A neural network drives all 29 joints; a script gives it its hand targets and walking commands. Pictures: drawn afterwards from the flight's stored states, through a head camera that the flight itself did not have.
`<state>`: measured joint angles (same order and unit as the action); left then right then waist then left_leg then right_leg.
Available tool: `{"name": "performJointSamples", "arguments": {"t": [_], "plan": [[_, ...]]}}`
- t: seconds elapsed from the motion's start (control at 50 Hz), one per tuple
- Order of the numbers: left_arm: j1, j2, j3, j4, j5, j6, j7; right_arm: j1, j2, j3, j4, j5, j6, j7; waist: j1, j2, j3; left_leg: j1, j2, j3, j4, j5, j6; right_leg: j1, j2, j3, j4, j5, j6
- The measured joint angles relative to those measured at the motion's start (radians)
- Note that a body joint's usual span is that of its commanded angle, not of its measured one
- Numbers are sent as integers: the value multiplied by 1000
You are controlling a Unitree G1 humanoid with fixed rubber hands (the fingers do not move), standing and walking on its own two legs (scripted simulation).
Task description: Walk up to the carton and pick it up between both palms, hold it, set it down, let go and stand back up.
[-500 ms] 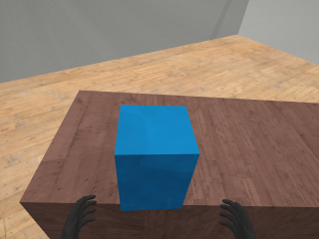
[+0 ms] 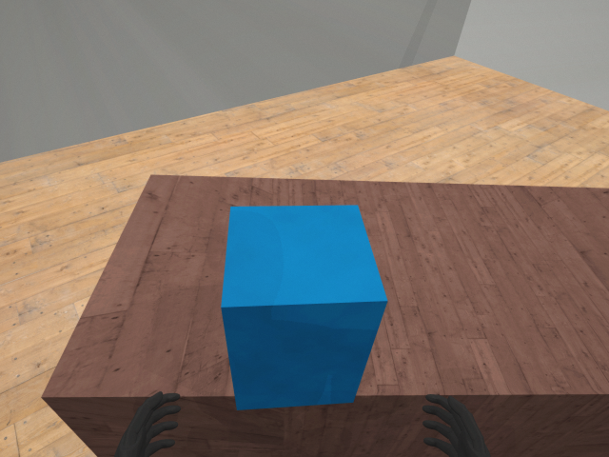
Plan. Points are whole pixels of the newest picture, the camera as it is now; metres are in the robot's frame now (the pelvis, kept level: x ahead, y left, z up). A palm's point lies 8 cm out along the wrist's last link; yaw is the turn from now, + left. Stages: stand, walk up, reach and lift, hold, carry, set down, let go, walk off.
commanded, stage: set down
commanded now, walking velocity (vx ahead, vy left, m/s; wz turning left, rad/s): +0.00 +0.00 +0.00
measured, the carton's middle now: (295, 310) +0.36 +0.03 -0.02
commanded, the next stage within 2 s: let go in 0.88 s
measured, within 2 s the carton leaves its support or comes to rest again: neither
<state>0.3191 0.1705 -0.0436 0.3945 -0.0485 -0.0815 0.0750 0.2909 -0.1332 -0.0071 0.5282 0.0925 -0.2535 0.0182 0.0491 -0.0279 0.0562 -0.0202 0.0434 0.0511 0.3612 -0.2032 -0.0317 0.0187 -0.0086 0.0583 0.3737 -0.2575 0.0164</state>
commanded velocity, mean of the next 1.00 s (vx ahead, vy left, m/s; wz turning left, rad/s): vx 0.00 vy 0.00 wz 0.00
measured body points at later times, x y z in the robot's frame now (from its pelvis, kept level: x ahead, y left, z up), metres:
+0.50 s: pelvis +0.00 +0.00 +0.00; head -0.02 +0.01 +0.45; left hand +0.16 +0.21 -0.07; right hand +0.17 -0.21 -0.07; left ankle +0.00 +0.14 -0.74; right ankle -0.02 -0.13 -0.74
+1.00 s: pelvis +0.00 -0.01 +0.00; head +0.00 +0.00 +0.45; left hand +0.17 +0.22 -0.09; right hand +0.17 -0.22 -0.08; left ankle +0.00 +0.14 -0.74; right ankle -0.02 -0.13 -0.74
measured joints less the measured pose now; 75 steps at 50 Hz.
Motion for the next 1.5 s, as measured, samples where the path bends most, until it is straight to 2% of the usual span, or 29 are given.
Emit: {"name": "performJointSamples", "arguments": {"t": [0.28,0.62,1.0,1.4,1.5], "plan": [[-40,-2,4,42,15,58,-6,-24,-10,-16,48,-37,34,11,-6,-1,4,-20,2,0,-7,9,-2,-23,2,-1,-3,7,-2],[-63,4,25,53,37,151,-32,-41,-12,-17,87,-80,61,1,-5,1,10,-27,9,-2,-13,10,-9,-34,8,-4,-2,6,-9],[-115,15,53,111,42,201,-63,-95,-20,-13,166,-106,70,-6,-17,3,18,-45,9,0,3,0,-9,-54,8,-6,16,-4,-8],[-134,16,53,152,49,214,-69,-130,-33,-20,244,-113,47,-2,-31,13,8,-62,5,-1,31,-15,-2,-60,1,-13,23,-9,-1],[-136,66,46,239,77,130,-69,-122,-94,-9,270,-127,163,-15,-35,20,-25,-141,14,-17,114,-49,0,-119,10,-27,73,-29,-1]]}}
